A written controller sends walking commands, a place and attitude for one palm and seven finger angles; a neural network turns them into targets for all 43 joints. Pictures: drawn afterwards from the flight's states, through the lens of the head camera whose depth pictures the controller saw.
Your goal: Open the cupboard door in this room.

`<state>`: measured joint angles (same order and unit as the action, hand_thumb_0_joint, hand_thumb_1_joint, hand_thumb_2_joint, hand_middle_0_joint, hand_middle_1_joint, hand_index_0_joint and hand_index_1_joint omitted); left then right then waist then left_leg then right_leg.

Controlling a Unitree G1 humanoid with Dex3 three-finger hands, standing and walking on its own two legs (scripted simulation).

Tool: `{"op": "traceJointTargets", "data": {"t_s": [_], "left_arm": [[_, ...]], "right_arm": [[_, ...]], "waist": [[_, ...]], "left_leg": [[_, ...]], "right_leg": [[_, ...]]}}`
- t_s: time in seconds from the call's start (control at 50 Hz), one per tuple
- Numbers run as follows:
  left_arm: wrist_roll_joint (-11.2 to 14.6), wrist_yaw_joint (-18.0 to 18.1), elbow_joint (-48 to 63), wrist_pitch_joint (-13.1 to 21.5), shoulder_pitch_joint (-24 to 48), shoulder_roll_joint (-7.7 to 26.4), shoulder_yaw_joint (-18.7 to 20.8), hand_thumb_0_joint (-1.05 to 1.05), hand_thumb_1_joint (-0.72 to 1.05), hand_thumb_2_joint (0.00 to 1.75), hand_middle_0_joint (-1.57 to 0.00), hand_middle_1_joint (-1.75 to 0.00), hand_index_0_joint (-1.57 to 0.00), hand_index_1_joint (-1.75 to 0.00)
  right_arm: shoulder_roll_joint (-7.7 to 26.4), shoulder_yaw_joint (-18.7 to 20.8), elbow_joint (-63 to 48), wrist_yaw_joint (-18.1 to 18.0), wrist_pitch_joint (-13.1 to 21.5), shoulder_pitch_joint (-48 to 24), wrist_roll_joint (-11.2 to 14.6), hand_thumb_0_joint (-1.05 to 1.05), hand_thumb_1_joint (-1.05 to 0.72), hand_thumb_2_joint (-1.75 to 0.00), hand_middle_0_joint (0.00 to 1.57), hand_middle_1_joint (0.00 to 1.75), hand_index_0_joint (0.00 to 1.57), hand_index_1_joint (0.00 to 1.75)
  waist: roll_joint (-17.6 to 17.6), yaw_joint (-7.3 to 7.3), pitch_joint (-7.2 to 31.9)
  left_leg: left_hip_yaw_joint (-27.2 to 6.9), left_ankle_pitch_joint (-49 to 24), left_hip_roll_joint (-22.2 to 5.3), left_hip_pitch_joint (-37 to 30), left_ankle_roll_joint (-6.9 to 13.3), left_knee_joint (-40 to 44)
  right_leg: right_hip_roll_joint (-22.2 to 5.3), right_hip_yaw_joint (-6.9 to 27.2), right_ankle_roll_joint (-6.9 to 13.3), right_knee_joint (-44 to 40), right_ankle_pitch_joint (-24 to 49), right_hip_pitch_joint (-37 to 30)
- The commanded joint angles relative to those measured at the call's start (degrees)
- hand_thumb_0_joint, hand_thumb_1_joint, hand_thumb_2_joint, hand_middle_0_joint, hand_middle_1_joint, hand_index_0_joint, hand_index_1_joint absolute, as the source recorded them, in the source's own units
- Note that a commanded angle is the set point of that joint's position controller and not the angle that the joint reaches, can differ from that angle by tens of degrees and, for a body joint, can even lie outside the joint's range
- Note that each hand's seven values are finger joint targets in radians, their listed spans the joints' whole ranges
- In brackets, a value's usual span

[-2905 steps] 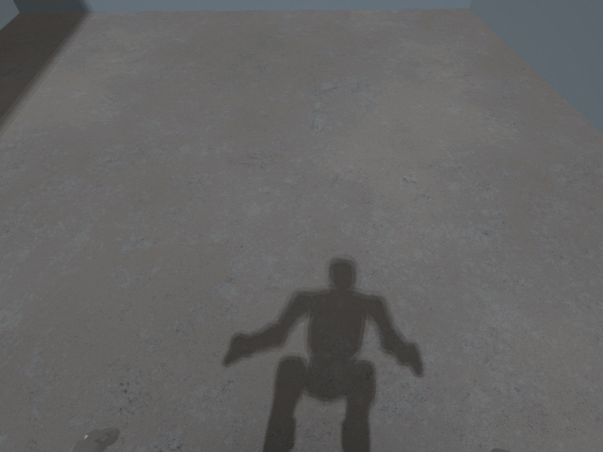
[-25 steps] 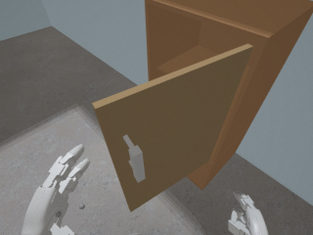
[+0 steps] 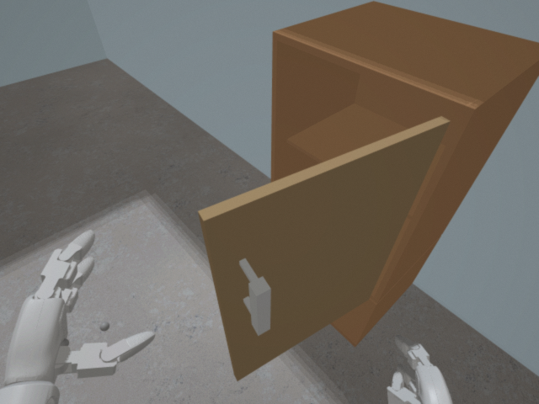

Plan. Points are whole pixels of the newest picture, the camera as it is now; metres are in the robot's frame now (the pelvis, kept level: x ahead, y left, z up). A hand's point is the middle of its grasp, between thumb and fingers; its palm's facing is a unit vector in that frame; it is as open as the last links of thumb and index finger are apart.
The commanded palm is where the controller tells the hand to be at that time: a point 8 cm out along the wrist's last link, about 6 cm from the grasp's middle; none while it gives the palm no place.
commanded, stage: draw the hand back to the body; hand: left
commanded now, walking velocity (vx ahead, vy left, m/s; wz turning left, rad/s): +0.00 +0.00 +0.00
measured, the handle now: (253, 297) +0.27 +0.06 +0.03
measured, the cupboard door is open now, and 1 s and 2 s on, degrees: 78 78 78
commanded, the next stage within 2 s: step back with the hand held close in 0.72 s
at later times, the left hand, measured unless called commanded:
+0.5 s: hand (69, 275) +0.20 +0.25 +0.17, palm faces +0.42 -0.82 -0.40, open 7.9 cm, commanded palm +0.15 +0.29 +0.19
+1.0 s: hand (81, 271) +0.20 +0.24 +0.17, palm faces +0.40 -0.79 -0.46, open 7.5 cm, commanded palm +0.15 +0.26 +0.19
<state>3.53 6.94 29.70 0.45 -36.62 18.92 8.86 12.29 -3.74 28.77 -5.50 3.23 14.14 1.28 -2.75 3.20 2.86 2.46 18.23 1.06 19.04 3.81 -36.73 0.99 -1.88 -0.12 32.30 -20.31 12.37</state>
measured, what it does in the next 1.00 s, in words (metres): stands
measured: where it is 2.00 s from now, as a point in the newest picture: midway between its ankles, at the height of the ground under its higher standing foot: outside the picture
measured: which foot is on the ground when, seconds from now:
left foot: down 0.00-1.00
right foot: down 0.00-1.00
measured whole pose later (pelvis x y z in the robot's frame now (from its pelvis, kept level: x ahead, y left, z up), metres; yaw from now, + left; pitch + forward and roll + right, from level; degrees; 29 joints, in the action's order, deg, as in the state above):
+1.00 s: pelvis +0.00 -0.03 +0.02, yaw -3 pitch -1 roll -1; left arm 3.9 6.2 22.1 7.0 -27.8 21.9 22.2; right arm 13.6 -0.5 33.6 -3.4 0.6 9.1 1.1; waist -3.9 2.7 -0.3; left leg 4.2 12.9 -1.4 11.8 1.6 -25.9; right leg 3.5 0.4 1.7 21.3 -13.8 6.1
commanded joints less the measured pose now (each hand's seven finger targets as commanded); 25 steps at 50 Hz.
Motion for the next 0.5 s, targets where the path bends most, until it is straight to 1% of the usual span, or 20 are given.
{"op": "traceJointTargets", "data": {"t_s": [0.0,0.02,0.04,0.06,0.08,0.1,0.14,0.16,0.18,0.2,0.22,0.26,0.28,0.3,0.32,0.36,0.4,0.46,0.48], "left_arm": [[0.2,1.0,11.5,3.9,3.2,7.6,7.9,0.0,0.34,0.66,-0.18,-0.3,-0.18,-0.3],[0.1,0.9,12.0,4.0,3.8,8.1,8.6,0.0,0.37,0.68,-0.18,-0.3,-0.18,-0.3],[0.2,0.9,12.5,4.2,4.3,8.2,9.1,0.0,0.41,0.69,-0.18,-0.3,-0.18,-0.3],[0.2,0.9,12.4,4.2,4.4,8.6,9.8,0.0,0.44,0.7,-0.18,-0.3,-0.18,-0.3],[0.1,1.0,12.3,4.4,4.9,9.9,11.3,0.0,0.48,0.72,-0.19,-0.3,-0.19,-0.3],[0.3,0.9,12.5,4.4,4.9,9.2,11.1,0.0,0.51,0.74,-0.19,-0.3,-0.19,-0.3],[0.4,0.8,12.4,4.5,6.4,9.6,12.1,0.0,0.58,0.76,-0.19,-0.3,-0.19,-0.3],[0.5,0.9,12.2,4.6,6.9,10.2,13.1,0.0,0.62,0.78,-0.19,-0.3,-0.19,-0.3],[0.4,1.0,11.4,4.7,7.5,10.8,13.9,0.0,0.65,0.8,-0.19,-0.3,-0.19,-0.3],[0.7,0.9,11.2,4.7,7.8,10.2,13.8,0.0,0.69,0.81,-0.19,-0.3,-0.19,-0.3],[0.7,0.9,11.4,4.8,8.7,10.9,14.7,0.0,0.73,0.82,-0.19,-0.3,-0.19,-0.3],[1.0,0.9,10.8,5.1,9.6,11.6,16.3,0.0,0.8,0.86,-0.2,-0.3,-0.2,-0.3],[1.0,1.0,10.7,5.3,10.5,12.8,17.5,0.0,0.83,0.87,-0.2,-0.3,-0.2,-0.3],[1.2,1.0,10.7,5.4,11.0,12.5,17.6,0.0,0.87,0.88,-0.2,-0.3,-0.2,-0.3],[1.4,1.1,9.4,5.3,11.5,12.8,18.2,0.0,0.9,0.9,-0.2,-0.3,-0.2,-0.3],[1.6,0.5,7.0,5.2,9.4,10.0,16.1,0.0,0.9,0.9,-0.2,-0.3,-0.2,-0.3],[1.6,0.2,7.0,5.2,9.4,9.5,15.1,0.0,0.9,0.9,-0.2,-0.3,-0.2,-0.3],[1.5,0.3,8.1,5.6,10.4,10.9,16.0,0.0,0.9,0.9,-0.2,-0.3,-0.2,-0.3],[1.5,0.5,8.6,5.6,10.9,12.3,17.0,0.0,0.9,0.9,-0.2,-0.3,-0.2,-0.3]], "right_arm": [[7.0,3.3,-8.1,-0.2,3.8,-7.8,-0.3,0.0,-0.9,-0.9,0.2,0.3,0.2,0.3],[7.2,3.4,-7.9,-0.1,3.8,-8.0,-0.3,0.0,-0.9,-0.9,0.2,0.3,0.2,0.3],[7.2,3.5,-7.6,0.2,3.8,-7.9,-0.3,0.0,-0.9,-0.9,0.2,0.3,0.2,0.3],[7.1,3.6,-7.2,0.4,3.9,-7.8,-0.4,0.0,-0.9,-0.9,0.2,0.3,0.2,0.3],[7.5,3.8,-6.8,0.5,4.0,-8.0,-0.5,0.0,-0.9,-0.9,0.2,0.3,0.2,0.3],[7.3,3.8,-6.8,0.7,3.9,-7.9,-0.4,0.0,-0.9,-0.9,0.2,0.3,0.2,0.3],[7.5,4.0,-6.4,1.0,3.7,-7.9,-0.4,0.0,-0.9,-0.9,0.2,0.3,0.2,0.3],[7.5,4.0,-6.2,1.1,3.7,-8.0,-0.4,0.0,-0.9,-0.9,0.2,0.3,0.2,0.3],[7.7,4.1,-5.7,1.2,3.7,-8.2,-0.5,0.0,-0.9,-0.9,0.2,0.3,0.2,0.3],[7.6,4.3,-5.8,1.2,3.5,-8.1,-0.4,0.0,-0.9,-0.9,0.2,0.3,0.2,0.3],[7.7,4.3,-5.7,1.3,3.5,-8.1,-0.4,0.0,-0.9,-0.9,0.2,0.3,0.2,0.3],[7.7,4.5,-5.3,1.4,3.3,-8.2,-0.4,0.0,-0.9,-0.9,0.2,0.3,0.2,0.3],[7.9,4.6,-5.0,1.3,3.3,-8.6,-0.3,0.0,-0.9,-0.9,0.2,0.3,0.2,0.3],[7.6,4.6,-4.9,1.3,3.3,-8.6,-0.3,0.0,-0.9,-0.9,0.2,0.3,0.2,0.3],[7.6,4.6,-4.6,1.3,3.2,-8.7,-0.3,0.0,-0.9,-0.9,0.2,0.3,0.2,0.3],[7.6,4.8,-4.6,1.5,2.8,-8.9,-0.3,0.0,-0.9,-0.9,0.2,0.3,0.2,0.3],[8.0,5.0,-4.6,1.7,2.5,-9.1,-0.2,0.0,-0.9,-0.9,0.2,0.3,0.2,0.3],[7.9,5.1,-4.6,1.5,2.4,-9.6,-0.3,0.0,-0.9,-0.9,0.2,0.3,0.2,0.3],[8.1,5.2,-4.5,1.4,2.5,-9.9,-0.3,0.0,-0.9,-0.9,0.2,0.3,0.2,0.3]], "waist": [[-0.5,-0.02,1.8],[-0.9,0.11,2.0],[-2.3,0.12,2.4],[-1.9,0.2,2.8],[-1.9,0.54,3.7],[-2.6,0.32,3.2],[-2.3,0.18,2.7],[-2.7,0.33,2.8],[-2.0,0.42,2.2],[-2.8,0.17,2.3],[-2.5,0.25,2.6],[-1.4,0.23,2.7],[-2.8,0.49,2.7],[-3.2,0.32,2.8],[-2.5,0.36,2.2],[-0.3,0.12,1.2],[-0.5,0.04,1.2],[0.7,0.25,1.2],[0.6,0.47,1.7]], "left_leg": [[-6.3,-11.6,-3.9,-8.7,-2.8,11.2],[-6.2,-13.7,-3.9,-9.4,-2.9,11.4],[-6.3,-16.0,-4.1,-10.3,-3.2,11.7],[-6.3,-17.6,-4.2,-11.0,-3.5,11.9],[-6.0,-19.0,-4.3,-11.6,-3.6,12.0],[-5.9,-20.3,-4.4,-12.1,-3.8,12.2],[-6.1,-20.9,-4.5,-12.5,-4.1,12.9],[-5.9,-21.2,-4.5,-12.9,-4.1,13.1],[-6.1,-21.3,-4.7,-12.8,-4.2,13.4],[-6.0,-21.3,-4.8,-13.5,-4.3,13.7],[-6.0,-20.8,-4.7,-13.6,-4.3,13.9],[-5.4,-20.0,-4.6,-13.9,-4.0,14.1],[-5.4,-20.2,-4.5,-13.9,-4.0,14.2],[-5.2,-20.7,-4.4,-14.1,-4.0,14.2],[-5.0,-19.6,-4.3,-13.9,-3.8,14.4],[-4.2,-18.5,-4.1,-14.2,-3.2,14.5],[-4.1,-18.4,-4.0,-14.3,-3.1,14.7],[-3.4,-16.1,-3.4,-13.9,-2.4,14.6],[-3.3,-15.2,-3.3,-13.8,-2.3,14.4]], "right_leg": [[-0.4,0.6,1.9,-6.8,10.3,0.9],[-0.3,0.7,1.9,-7.1,11.5,0.3],[-0.4,0.7,1.8,-7.3,12.2,-0.3],[-0.3,0.6,1.7,-7.5,12.9,-0.7],[-0.3,0.7,1.8,-7.9,13.9,-2.0],[-0.3,0.7,1.8,-8.0,14.3,-2.0],[-0.2,0.6,1.6,-8.6,14.4,-2.1],[-0.2,0.7,1.6,-8.9,14.6,-2.4],[0.0,0.7,1.7,-9.2,14.7,-2.6],[-0.2,0.8,1.6,-9.4,14.5,-2.5],[-0.1,0.8,1.6,-9.7,14.6,-2.8],[-0.1,0.8,1.5,-10.2,14.7,-3.0],[-0.1,1.0,1.7,-10.4,15.1,-3.7],[-0.3,1.0,1.7,-10.4,15.6,-3.9],[-0.2,1.0,1.6,-10.8,15.3,-3.7],[-0.2,1.0,1.4,-11.5,15.4,-3.3],[-0.3,1.3,1.4,-11.7,15.7,-3.9],[-0.3,1.6,1.4,-12.4,15.9,-4.3],[-0.4,1.8,1.5,-12.6,15.7,-4.8]]}}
